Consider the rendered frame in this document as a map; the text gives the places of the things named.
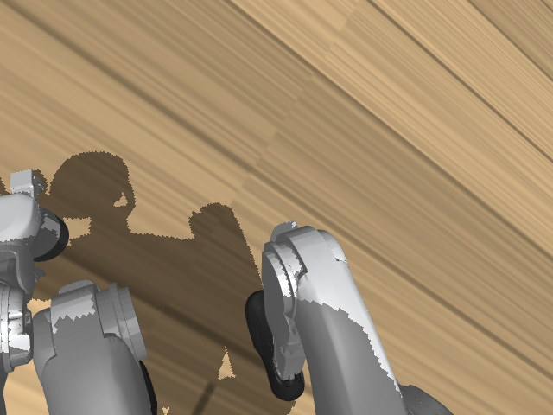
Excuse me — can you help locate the left robot foot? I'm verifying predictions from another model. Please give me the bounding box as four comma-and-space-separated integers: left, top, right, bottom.
139, 360, 157, 415

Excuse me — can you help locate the tin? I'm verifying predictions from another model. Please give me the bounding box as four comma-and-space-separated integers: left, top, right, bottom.
30, 207, 69, 262

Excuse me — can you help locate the left robot hand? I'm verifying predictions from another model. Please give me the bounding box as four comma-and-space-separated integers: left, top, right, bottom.
0, 169, 46, 282

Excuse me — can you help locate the right robot hand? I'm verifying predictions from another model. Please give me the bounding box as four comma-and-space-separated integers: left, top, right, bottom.
396, 379, 454, 415

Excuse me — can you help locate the left robot arm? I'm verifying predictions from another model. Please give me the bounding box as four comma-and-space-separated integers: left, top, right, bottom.
0, 246, 35, 415

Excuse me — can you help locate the right robot foot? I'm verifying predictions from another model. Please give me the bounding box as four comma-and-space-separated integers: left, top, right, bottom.
245, 290, 305, 401

